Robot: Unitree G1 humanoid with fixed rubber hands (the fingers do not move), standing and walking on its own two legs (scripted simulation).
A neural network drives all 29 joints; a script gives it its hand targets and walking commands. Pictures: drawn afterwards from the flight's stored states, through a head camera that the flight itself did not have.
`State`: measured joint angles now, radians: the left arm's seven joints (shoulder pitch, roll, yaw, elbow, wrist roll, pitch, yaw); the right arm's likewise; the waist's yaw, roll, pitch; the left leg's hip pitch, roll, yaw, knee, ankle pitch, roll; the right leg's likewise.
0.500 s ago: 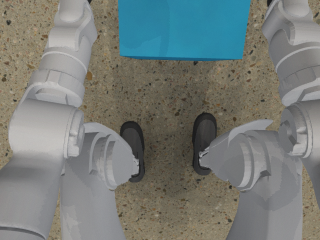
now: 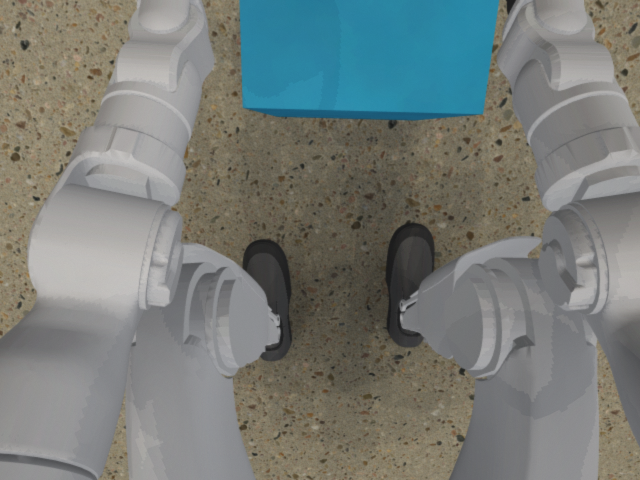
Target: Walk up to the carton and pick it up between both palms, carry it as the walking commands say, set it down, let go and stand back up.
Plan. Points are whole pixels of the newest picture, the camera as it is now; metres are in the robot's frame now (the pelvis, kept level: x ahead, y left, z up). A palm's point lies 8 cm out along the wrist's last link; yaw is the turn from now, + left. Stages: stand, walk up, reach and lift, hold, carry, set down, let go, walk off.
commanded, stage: reach and lift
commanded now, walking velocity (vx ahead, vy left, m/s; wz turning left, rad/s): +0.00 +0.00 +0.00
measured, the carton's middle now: (356, 11) +0.54 -0.02 -0.25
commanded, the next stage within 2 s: none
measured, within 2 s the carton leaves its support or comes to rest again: leaves its support in 0.84 s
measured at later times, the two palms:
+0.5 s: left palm out of the picture +0.56 +0.12 -0.18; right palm out of the picture +0.54 -0.17 -0.18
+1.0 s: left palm out of the picture +0.55 +0.13 -0.16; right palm out of the picture +0.55 -0.16 -0.14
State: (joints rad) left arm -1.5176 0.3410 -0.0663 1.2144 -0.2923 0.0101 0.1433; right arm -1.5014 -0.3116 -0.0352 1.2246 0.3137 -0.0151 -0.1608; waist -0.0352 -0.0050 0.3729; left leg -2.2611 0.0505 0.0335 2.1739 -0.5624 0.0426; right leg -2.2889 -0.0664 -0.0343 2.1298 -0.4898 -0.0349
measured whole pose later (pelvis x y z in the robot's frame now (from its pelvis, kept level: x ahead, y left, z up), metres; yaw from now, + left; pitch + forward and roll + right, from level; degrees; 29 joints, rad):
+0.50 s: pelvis +0.00 +0.00 +0.00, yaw -1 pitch +35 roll +0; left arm -1.55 0.30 0.05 1.24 -0.17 0.05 0.13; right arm -1.52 -0.28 -0.10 1.22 0.24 0.01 -0.16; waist -0.03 -0.01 0.40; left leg -2.24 0.00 0.01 2.20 -0.58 0.01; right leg -2.28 0.00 -0.01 2.16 -0.50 -0.01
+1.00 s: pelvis +0.01 +0.00 -0.01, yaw +1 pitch +38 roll +0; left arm -1.38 0.23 0.15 1.00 -0.06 0.22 0.16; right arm -1.38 -0.20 -0.27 0.99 0.07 0.19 -0.16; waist -0.05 -0.01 0.25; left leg -2.29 -0.04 0.00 2.22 -0.59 -0.01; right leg -2.31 0.02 0.02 2.18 -0.53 0.02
